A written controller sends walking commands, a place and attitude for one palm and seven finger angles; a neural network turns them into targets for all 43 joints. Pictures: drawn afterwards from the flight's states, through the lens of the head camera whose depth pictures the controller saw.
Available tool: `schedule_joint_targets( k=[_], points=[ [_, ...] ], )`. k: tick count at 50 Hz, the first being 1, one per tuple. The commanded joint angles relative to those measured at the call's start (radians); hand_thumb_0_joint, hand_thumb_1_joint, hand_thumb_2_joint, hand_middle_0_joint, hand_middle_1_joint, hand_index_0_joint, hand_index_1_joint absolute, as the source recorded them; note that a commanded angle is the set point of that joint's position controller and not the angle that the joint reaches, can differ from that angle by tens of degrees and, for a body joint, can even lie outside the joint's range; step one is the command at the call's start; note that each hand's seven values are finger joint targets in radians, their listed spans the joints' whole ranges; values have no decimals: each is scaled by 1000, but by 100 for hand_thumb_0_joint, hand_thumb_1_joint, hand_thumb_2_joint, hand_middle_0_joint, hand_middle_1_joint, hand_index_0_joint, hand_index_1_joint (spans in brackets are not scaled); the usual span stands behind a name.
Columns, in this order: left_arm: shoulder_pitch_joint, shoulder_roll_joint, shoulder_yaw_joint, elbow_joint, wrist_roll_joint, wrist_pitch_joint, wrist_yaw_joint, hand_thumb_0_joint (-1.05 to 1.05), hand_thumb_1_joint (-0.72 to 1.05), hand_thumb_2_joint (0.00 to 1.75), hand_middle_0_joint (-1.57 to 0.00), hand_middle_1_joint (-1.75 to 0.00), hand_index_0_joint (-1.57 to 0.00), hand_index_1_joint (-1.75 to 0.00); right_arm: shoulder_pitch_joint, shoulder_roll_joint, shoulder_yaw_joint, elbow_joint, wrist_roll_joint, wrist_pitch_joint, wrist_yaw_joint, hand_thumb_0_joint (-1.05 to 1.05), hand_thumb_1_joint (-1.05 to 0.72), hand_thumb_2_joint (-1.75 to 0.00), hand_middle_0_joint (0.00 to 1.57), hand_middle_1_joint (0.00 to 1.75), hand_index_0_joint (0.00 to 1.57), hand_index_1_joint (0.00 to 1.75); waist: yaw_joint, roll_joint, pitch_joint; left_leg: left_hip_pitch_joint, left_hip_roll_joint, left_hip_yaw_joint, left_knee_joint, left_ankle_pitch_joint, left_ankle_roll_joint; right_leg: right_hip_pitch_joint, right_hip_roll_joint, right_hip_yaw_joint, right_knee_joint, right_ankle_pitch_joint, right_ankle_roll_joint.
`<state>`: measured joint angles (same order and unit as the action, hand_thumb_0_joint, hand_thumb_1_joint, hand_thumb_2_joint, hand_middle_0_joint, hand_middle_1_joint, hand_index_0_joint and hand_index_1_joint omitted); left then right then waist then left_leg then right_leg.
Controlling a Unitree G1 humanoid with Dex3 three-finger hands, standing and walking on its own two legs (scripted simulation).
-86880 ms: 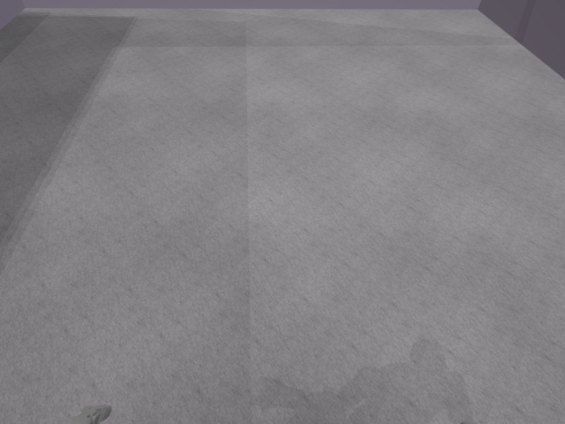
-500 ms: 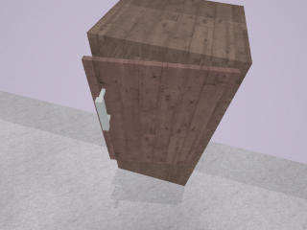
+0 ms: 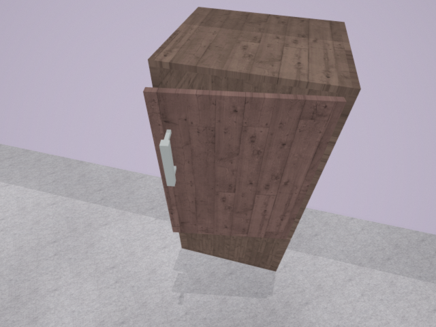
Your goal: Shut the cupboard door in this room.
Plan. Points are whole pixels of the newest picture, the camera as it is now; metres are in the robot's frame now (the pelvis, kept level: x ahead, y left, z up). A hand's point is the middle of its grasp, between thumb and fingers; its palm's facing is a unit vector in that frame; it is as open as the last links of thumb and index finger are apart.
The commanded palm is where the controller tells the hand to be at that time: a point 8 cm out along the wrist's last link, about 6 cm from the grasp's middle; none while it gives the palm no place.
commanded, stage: come to a stop and stand still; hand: left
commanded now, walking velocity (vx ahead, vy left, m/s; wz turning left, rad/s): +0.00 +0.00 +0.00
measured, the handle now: (169, 158) +0.49 +0.15 +0.01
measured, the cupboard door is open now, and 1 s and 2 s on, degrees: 11 11 11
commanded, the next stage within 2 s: look again from close up in 0.32 s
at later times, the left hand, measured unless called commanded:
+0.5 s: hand out of the picture -0.04 +0.17 -0.17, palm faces +0.02 -0.99 -0.14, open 7.4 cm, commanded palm none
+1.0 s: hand out of the picture +0.01 +0.16 -0.17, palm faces +0.01 -0.99 -0.15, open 7.3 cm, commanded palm none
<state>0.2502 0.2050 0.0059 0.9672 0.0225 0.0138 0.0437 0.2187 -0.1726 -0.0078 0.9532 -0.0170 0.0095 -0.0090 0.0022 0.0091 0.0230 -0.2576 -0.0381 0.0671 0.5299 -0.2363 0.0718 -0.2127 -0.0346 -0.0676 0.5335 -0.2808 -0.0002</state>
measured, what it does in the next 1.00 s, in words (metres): stands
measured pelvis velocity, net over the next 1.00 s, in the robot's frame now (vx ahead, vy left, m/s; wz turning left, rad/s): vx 0.01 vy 0.01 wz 0.00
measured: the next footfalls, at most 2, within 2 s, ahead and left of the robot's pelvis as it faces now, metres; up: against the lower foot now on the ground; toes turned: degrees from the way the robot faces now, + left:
none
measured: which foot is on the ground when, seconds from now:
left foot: down 0.00-1.00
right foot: down 0.00-1.00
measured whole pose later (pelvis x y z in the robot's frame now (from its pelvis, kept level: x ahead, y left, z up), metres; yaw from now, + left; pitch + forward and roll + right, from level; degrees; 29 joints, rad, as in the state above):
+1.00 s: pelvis +0.01 +0.01 +0.01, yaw +0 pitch -1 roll +0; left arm 0.29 0.15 -0.02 1.10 0.02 -0.01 0.04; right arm 0.28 -0.14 0.01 1.13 -0.01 -0.02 -0.02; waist 0.00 -0.03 0.04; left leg -0.20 -0.05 0.07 0.40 -0.18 0.08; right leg -0.17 -0.03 -0.04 0.42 -0.23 0.02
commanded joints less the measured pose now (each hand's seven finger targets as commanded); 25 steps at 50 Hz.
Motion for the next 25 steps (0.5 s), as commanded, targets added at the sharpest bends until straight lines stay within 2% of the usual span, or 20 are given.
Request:
schedule_joint_targets(
  k=[1,4,6,8,12,14,16,20,22,25],
  points=[
    [71,83,12,-46,3,-10,-6,0,90,90,-20,-30,-20,-30,28,-135,-27,-60,-7,-15,-1,0,-90,-90,20,30,20,30,13,27,57,-127,148,-243,-283,-280,1,-8,-37,64,-83,-91,-40],
    [82,81,10,-42,2,-10,-9,0,90,90,-20,-30,-20,-30,39,-142,-24,-51,-6,-16,0,0,-90,-90,20,30,20,30,12,7,51,-139,148,-249,-300,-315,-1,-5,-37,68,-91,-108,-39],
    [93,80,8,-32,1,-14,-10,0,90,90,-20,-30,-20,-30,48,-135,-22,-39,-4,-20,-1,0,-90,-90,20,30,20,30,13,23,26,-102,146,-249,-300,-272,-1,-4,-39,73,-98,-81,-42],
    [94,74,5,-20,-1,-16,-10,0,90,90,-20,-30,-20,-30,61,-134,-19,-23,-2,-23,-2,0,-90,-90,20,30,20,30,9,30,31,-98,148,-249,-306,-270,-4,-6,-42,79,-105,-73,-41],
    [116,64,-3,13,-2,-24,-10,0,90,90,-20,-30,-20,-30,83,-122,-14,11,3,-27,-4,0,-90,-90,20,30,20,30,5,-12,29,-71,141,-231,-287,-212,-6,-5,-57,97,-137,-48,-42],
    [123,56,-6,30,-5,-26,-10,0,90,90,-20,-30,-20,-30,93,-118,-12,30,4,-30,-5,0,-90,-90,20,30,20,30,2,9,27,-55,137,-222,-283,-188,-11,-9,-61,102,-143,-39,-41],
    [133,53,-9,48,-4,-29,-9,0,90,90,-20,-30,-20,-30,103,-107,-9,48,7,-33,-7,0,-90,-90,20,30,20,30,3,4,26,-36,139,-217,-279,-148,-11,-2,-62,96,-145,-2,-39],
    [149,35,-15,84,-5,-30,-7,0,90,90,-20,-30,-20,-30,110,-100,-6,79,10,-35,-10,0,-90,-90,20,30,20,30,2,22,43,-36,140,-211,-286,-152,-14,-1,-63,97,-153,7,-34],
    [155,26,-16,97,-5,-32,-6,0,90,90,-20,-30,-20,-30,114,-92,-5,88,11,-37,-12,0,-90,-90,20,30,20,30,1,-1,39,-22,138,-202,-275,-111,-14,2,-66,98,-155,31,-34],
    [161,17,-18,113,-6,-33,-4,0,90,90,-20,-30,-20,-30,118,-83,-4,105,11,-39,-14,0,-90,-90,20,30,20,30,0,1,39,-4,139,-194,-271,-89,-16,-2,-69,98,-160,39,-31]
  ],
)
